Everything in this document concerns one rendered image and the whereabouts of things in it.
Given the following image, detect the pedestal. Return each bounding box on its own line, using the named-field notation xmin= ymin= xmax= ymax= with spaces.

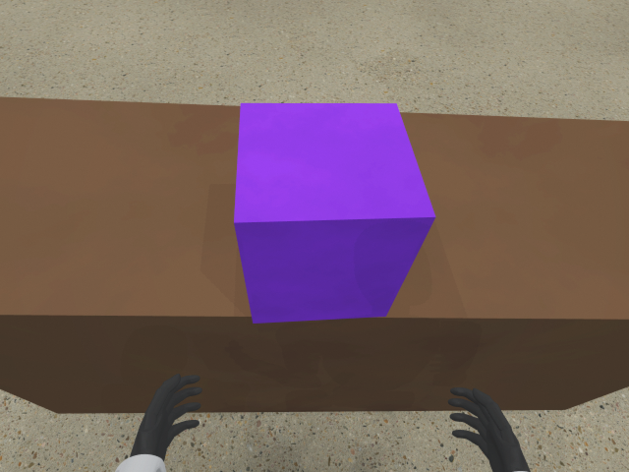
xmin=0 ymin=96 xmax=629 ymax=414

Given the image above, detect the carton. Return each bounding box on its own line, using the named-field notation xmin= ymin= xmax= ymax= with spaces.
xmin=234 ymin=103 xmax=435 ymax=324

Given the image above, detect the right robot hand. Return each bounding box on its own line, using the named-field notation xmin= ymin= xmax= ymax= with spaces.
xmin=448 ymin=387 xmax=531 ymax=472

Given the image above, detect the left robot hand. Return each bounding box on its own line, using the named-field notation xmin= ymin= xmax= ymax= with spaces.
xmin=130 ymin=374 xmax=202 ymax=462

